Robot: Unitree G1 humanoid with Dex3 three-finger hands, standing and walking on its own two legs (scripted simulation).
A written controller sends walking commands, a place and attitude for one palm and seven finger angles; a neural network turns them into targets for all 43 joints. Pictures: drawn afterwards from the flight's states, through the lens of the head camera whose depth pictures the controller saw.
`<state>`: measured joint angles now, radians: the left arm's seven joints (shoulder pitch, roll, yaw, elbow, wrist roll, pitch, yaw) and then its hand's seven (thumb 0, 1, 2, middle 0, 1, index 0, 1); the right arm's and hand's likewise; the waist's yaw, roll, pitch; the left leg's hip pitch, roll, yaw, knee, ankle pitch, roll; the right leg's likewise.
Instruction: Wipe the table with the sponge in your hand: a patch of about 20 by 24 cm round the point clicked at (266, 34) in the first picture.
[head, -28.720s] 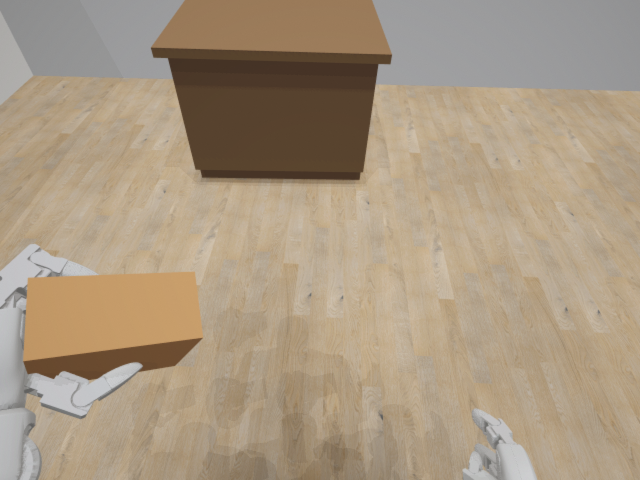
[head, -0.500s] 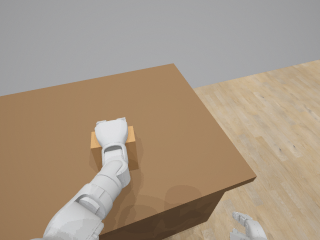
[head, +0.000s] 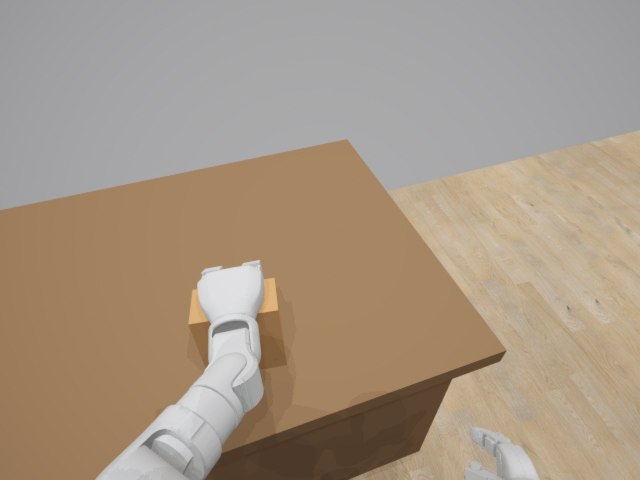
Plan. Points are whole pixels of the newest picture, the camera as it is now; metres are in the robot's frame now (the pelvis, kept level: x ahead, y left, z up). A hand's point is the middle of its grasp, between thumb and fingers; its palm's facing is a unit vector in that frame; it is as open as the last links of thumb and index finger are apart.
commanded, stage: wipe back along the third lane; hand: left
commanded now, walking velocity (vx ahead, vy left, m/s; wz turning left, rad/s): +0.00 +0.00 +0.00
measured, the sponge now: (243, 337) +0.33 +0.17 -0.05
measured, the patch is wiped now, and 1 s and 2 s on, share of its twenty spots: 1.00 1.00 1.00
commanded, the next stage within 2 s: slide back across to the middle lane in 0.64 s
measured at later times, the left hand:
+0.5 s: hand (245, 338) +0.30 +0.15 +0.01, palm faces -0.02 -0.06 -1.00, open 10.7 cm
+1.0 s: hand (234, 342) +0.29 +0.16 +0.01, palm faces -0.03 -0.10 -0.99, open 10.7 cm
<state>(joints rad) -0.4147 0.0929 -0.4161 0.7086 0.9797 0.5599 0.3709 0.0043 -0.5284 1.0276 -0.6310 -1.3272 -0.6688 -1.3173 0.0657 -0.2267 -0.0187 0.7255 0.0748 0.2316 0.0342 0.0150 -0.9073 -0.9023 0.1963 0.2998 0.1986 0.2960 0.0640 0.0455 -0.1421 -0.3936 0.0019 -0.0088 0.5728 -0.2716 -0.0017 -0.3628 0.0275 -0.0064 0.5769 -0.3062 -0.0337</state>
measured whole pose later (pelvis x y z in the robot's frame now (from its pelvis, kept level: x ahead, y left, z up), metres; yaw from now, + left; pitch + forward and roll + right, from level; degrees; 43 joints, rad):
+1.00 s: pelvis -0.01 -0.01 +0.00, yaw -1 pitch +2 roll +1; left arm -0.19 0.14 -0.40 0.44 0.99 0.56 0.31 -0.01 -0.53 1.03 -0.63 -1.33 -0.67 -1.32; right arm 0.04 -0.23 0.00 0.70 0.09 0.21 0.02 0.02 -0.91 -0.90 0.20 0.30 0.20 0.30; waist 0.08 0.05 -0.11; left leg -0.32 0.01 0.01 0.55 -0.26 -0.01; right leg -0.31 0.04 0.02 0.58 -0.30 -0.04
